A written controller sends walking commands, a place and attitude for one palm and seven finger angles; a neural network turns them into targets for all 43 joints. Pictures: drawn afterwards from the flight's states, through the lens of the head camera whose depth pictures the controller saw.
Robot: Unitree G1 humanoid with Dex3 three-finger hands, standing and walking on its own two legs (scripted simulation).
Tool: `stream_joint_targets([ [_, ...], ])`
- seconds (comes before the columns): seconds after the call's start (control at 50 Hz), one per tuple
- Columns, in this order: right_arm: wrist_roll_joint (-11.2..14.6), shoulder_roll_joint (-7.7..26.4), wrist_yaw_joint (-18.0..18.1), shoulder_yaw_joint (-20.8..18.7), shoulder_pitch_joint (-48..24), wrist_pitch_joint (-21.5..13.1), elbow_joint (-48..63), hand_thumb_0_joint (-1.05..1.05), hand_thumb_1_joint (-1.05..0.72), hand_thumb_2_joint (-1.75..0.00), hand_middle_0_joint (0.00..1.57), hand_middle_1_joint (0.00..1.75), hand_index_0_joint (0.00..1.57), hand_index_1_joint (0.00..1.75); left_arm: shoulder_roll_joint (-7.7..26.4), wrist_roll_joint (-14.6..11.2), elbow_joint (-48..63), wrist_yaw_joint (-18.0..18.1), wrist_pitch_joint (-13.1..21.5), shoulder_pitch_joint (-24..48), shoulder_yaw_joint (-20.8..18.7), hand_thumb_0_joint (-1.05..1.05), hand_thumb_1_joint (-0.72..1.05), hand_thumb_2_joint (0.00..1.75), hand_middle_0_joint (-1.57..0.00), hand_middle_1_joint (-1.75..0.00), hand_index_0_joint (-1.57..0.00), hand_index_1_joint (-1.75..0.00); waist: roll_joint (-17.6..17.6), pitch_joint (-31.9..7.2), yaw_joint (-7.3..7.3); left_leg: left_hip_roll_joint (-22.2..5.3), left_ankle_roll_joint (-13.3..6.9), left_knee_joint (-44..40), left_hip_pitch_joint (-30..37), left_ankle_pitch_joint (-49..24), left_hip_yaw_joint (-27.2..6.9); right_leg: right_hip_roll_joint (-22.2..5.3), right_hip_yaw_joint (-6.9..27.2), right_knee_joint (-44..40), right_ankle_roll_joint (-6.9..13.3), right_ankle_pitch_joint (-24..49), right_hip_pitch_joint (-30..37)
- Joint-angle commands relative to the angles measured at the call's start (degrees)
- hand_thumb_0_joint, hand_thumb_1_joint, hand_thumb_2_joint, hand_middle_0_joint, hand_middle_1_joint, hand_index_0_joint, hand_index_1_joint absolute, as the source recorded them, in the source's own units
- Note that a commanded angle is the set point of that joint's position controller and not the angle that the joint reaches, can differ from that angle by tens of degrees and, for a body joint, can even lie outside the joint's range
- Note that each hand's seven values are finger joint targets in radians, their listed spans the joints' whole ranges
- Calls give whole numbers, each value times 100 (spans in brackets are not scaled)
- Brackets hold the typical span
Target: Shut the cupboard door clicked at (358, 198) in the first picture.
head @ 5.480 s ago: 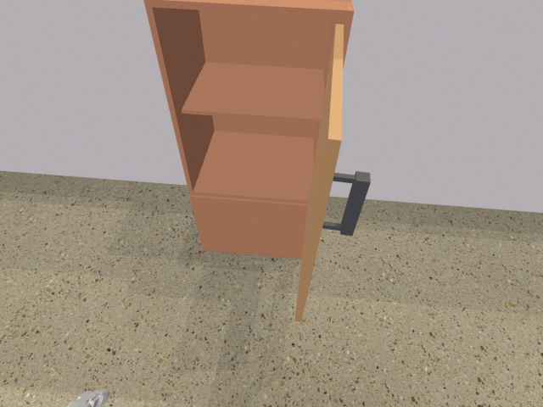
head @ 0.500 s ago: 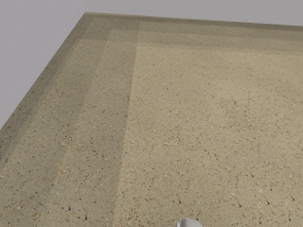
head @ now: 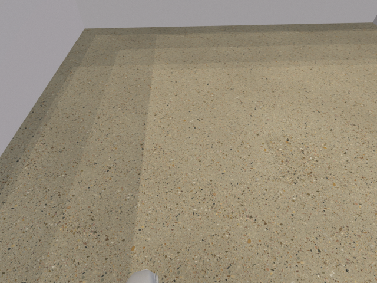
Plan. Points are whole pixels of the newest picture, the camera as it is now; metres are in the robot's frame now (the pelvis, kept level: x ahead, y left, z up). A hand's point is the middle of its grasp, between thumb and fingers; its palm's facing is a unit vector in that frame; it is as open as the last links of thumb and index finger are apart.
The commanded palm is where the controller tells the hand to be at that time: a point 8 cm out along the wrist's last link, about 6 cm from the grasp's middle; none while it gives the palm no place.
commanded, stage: walk around to get in front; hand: left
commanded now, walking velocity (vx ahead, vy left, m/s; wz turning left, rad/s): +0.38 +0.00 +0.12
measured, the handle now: out of the picture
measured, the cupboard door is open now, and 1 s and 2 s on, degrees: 86 86 86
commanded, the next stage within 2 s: walk to a spot facing it in 0.58 s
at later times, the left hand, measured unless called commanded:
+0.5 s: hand (105, 253) +0.23 +0.24 -0.17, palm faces +0.07 -0.98 -0.16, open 7.3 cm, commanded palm none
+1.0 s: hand (140, 177) +0.46 +0.18 -0.16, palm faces +0.12 -0.97 -0.21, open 7.0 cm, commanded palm none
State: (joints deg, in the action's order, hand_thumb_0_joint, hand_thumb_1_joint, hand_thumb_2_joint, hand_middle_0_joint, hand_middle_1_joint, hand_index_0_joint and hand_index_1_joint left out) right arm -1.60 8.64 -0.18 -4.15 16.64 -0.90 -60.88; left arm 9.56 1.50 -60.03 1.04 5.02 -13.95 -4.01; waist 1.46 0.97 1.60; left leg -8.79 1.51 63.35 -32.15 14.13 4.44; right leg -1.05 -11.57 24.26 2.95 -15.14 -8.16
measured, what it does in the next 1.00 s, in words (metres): walks ahead: left foot, then right foot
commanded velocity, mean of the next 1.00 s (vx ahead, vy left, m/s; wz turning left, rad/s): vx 0.23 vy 0.00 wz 0.15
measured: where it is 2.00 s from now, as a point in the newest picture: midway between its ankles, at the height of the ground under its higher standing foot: (195, 257)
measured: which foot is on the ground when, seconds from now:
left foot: up 0.00-0.22, down 0.24-0.74, up 0.76-1.00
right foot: down 0.00-0.24, up 0.26-0.72, down 0.74-1.00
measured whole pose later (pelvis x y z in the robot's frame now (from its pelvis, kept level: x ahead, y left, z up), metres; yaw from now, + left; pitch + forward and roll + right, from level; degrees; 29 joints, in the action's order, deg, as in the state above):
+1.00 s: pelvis +0.38 -0.01 +0.00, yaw +5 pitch -1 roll -1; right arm -1.1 9.4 -0.1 -4.3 14.7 1.7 -60.1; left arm 8.9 1.4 -56.8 1.7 2.9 -8.7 -3.4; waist 1.1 3.0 2.0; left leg -5.9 3.2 60.5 -29.9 19.9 5.5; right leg -5.1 -17.2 26.5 1.7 -13.3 -11.5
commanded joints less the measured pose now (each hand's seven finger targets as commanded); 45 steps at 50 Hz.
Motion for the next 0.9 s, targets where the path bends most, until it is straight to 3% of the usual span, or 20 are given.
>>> stream_joint_targets([
  [0.0, 16, 14, -137, 24, -151, -63, 430, 0, -90, -90, 20, 30, 20, 30, 471, 11, -18, -9, 60, -594, 13, 0, 90, 90, -20, -30, -20, -30, -819, 654, -86, -173, 42, -1163, -128, -578, 25, -1478, 796, -1502, 449, 859, -547],
  [0.1, 21, 195, -207, 64, -919, -173, 722, 0, -90, -90, 20, 30, 20, 30, 690, 11, -185, 8, 44, -991, -2, 0, 90, 90, -20, -30, -20, -30, -624, 650, -334, 73, -114, -2340, 75, -521, 269, -1612, 830, -1193, 413, 1617, 358],
  [0.14, 19, 330, -179, 45, -810, -212, 725, 0, -90, -90, 20, 30, 20, 30, 802, 6, -197, 10, 25, -997, -24, 0, 90, 90, -20, -30, -20, -30, -550, 602, -219, 245, -232, -2623, 517, -262, 407, -1659, 755, -726, 398, 2405, 525],
  [0.18, -26, 586, -100, -44, 310, -262, 396, 0, -90, -90, 20, 30, 20, 30, 838, -21, -196, 7, 1, -905, -36, 0, 90, 90, -20, -30, -20, -30, -208, 10, 313, 569, -372, -3179, 2171, -428, 516, -1359, 330, 877, 184, 3180, 178],
  [0.2, -85, 1152, -41, -183, 1205, -291, 197, 0, -90, -90, 20, 30, 20, 30, 618, -50, -126, -27, -21, -1016, -29, 0, 90, 90, -20, -30, -20, -30, 846, -602, 627, -154, -641, -3560, 3501, -268, -605, -807, 98, 2403, -82, 1963, -725],
  [0.22, -74, 1773, 20, -320, 1753, -298, 67, 0, -90, -90, 20, 30, 20, 30, 327, -127, 42, -106, -39, -1135, 34, 0, 90, 90, -20, -30, -20, -30, 2277, -1056, 672, -1601, -1162, -4429, 4497, -506, -2805, 50, 93, 4300, -326, -1492, -2241],
  [0.24, 8, 1684, 83, -261, 1589, -240, 58, 0, -90, -90, 20, 30, 20, 30, 554, -90, 177, -87, -46, -763, 5, 0, 90, 90, -20, -30, -20, -30, 1535, -977, 643, -1828, -1374, -4779, 4357, -200, -3106, -106, 876, 5089, -204, -1679, -2640],
  [0.26, 32, 1405, 104, -204, 1049, -246, 149, 0, -90, -90, 20, 30, 20, 30, 514, -84, 147, -93, -68, -525, -4, 0, 90, 90, -20, -30, -20, -30, 950, -576, 459, -1639, -1228, -4918, 3702, 194, -2639, -408, 1000, 5315, -185, -1207, -2796],
  [0.3, 28, 877, 121, -48, 248, -330, 396, 0, -90, -90, 20, 30, 20, 30, 367, -18, 24, -181, -125, -434, -12, 0, 90, 90, -20, -30, -20, -30, 322, 60, 129, -1313, -941, -5089, 2503, 225, -1665, -766, 1115, 5104, -263, -405, -2626],
  [0.36, 42, 616, 145, 26, 126, -402, 306, 0, -90, -90, 20, 30, 20, 30, 60, 39, -84, -179, -326, -830, -2, 0, 90, 90, -20, -30, -20, -30, 387, 174, -204, -930, -818, -5313, 1840, -7, -764, -773, 1044, 4580, -365, -35, -2198],
  [0.46, 48, 662, 139, -19, 289, -409, 192, 0, -90, -90, 20, 30, 20, 30, 28, 32, 203, -211, -466, -339, -32, 0, 90, 90, -20, -30, -20, -30, 262, 547, -227, -963, -1016, -5719, 1918, 224, -409, -899, 940, 3429, -492, 494, -2571],
  [0.6, -4, 717, 97, -61, 754, -349, -73, 0, -90, -90, 20, 30, 20, 30, 84, 10, 561, -242, -355, 611, -42, 0, 90, 90, -20, -30, -20, -30, 326, 575, 35, -988, -992, -5310, 2624, -388, -29, -611, 539, 1421, -445, 460, -2165],
  [0.64, -19, 759, 103, -53, 741, -317, -117, 0, -90, -90, 20, 30, 20, 30, 121, 23, 531, -239, -303, 503, -47, 0, 90, 90, -20, -30, -20, -30, 379, 485, -35, -985, -893, -4883, 2679, -750, 106, -454, 415, 1027, -377, 412, -1681],
  [0.68, 23, 654, 105, -15, 767, -276, -163, 0, -90, -90, 20, 30, 20, 30, 340, 55, 226, -194, -197, -415, -84, 0, 90, 90, -20, -30, -20, -30, -36, 8, -432, -523, -610, -3500, 2493, -1585, 424, -193, 254, 254, -313, 744, -231],
  [0.7, 85, 455, 60, 22, 842, -289, -150, 0, -90, -90, 20, 30, 20, 30, 796, 89, -19, -127, -90, -1078, -167, 0, 90, 90, -20, -30, -20, -30, -886, -476, -687, -152, -375, -2156, 1460, -962, 614, -986, 1110, 116, -92, 1257, 1127],
  [0.72, 123, 110, 46, 114, 959, -304, 42, 0, -90, -90, 20, 30, 20, 30, 1457, 67, -163, -64, -49, -1694, -311, 0, 90, 90, -20, -30, -20, -30, -2223, -1090, -772, 600, -107, -482, 241, 1782, 695, -2544, 2887, -229, 450, 2649, 2162],
  [0.74, 143, 351, 107, 69, 720, -221, 137, 0, -90, -90, 20, 30, 20, 30, 1449, -33, -116, -34, -75, -1651, -246, 0, 90, 90, -20, -30, -20, -30, -1557, -1141, -759, 493, -150, 259, 248, 2131, -98, -2758, 2763, -443, 682, 3236, 1741],
  [0.76, 143, 247, 117, 60, 630, -205, 78, 0, -90, -90, 20, 30, 20, 30, 1217, -18, -56, -7, -67, -1153, -216, 0, 90, 90, -20, -30, -20, -30, -1348, -856, -613, 321, -129, 607, 137, 1734, -283, -2599, 2350, -491, 650, 3234, 1315],
  [0.82, 99, 164, 97, 56, 324, -34, 45, 0, -90, -90, 20, 30, 20, 30, 676, -39, 202, 43, -106, -284, -42, 0, 90, 90, -20, -30, -20, -30, -622, -49, -288, 63, 9, 696, 140, 879, -340, -2237, 1234, -727, 346, 3161, 40],
  [0.88, 67, 89, 54, 33, 445, 157, 64, 0, -90, -90, 20, 30, 20, 30, 529, -8, 305, 81, -145, -77, -10, 0, 90, 90, -20, -30, -20, -30, -762, -44, -67, 114, 144, 326, 246, 635, -199, -2082, 531, -820, 311, 2925, -306],
])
